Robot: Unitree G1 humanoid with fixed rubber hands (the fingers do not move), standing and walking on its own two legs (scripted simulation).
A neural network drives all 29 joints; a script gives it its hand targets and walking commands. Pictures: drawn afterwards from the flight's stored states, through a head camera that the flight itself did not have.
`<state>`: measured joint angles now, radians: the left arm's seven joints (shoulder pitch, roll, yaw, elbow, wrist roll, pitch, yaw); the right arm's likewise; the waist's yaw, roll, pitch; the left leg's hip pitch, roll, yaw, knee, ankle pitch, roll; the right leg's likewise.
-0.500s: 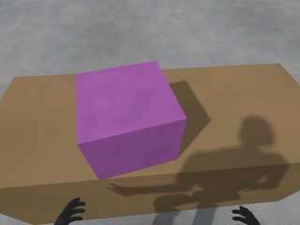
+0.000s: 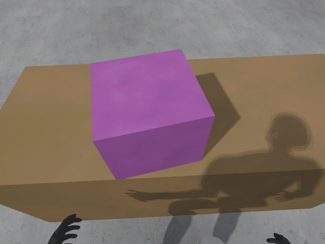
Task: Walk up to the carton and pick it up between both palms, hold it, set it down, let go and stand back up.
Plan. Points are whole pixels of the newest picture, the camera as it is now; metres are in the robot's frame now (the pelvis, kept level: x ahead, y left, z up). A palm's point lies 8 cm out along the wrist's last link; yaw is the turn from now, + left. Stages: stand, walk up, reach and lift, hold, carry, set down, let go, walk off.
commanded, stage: walk up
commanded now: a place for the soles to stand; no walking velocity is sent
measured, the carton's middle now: (148, 114) +0.48 +0.08 -0.02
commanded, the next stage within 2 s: reach and lift in 1.04 s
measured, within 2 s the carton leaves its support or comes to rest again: neither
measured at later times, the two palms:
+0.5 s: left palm out of the picture +0.12 +0.30 -0.09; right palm out of the picture +0.09 -0.20 -0.09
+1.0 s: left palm out of the picture +0.12 +0.29 -0.09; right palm out of the picture +0.10 -0.22 -0.08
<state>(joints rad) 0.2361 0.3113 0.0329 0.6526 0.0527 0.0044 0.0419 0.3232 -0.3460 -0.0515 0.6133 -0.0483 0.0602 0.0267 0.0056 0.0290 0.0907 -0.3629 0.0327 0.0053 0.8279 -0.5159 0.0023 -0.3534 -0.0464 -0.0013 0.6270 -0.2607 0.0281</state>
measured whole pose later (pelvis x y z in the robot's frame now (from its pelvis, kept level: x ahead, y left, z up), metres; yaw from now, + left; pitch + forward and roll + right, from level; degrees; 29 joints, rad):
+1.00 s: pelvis +0.01 +0.04 +0.01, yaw -2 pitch -1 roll +0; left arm 0.27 0.27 0.00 0.70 0.01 0.00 0.00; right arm 0.31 -0.27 -0.01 0.67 0.00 0.00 0.01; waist 0.00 0.00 0.02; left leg -0.22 0.01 0.07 0.54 -0.30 0.02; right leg -0.22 -0.01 0.01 0.54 -0.29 0.01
